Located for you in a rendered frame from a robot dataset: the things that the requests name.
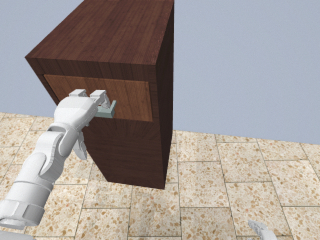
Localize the cabinet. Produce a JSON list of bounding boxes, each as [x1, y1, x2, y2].
[[25, 0, 175, 190]]

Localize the robot right hand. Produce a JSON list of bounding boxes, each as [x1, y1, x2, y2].
[[247, 219, 278, 240]]

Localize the left robot upper arm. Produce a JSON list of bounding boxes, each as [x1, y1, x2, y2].
[[0, 230, 37, 240]]

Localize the robot left hand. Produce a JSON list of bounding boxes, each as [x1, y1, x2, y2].
[[54, 89, 111, 160]]

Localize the handle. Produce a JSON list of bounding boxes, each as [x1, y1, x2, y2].
[[95, 100, 117, 118]]

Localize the left robot forearm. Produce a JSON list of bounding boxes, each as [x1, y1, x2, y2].
[[0, 122, 79, 230]]

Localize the drawer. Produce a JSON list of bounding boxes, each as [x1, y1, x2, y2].
[[43, 74, 154, 122]]

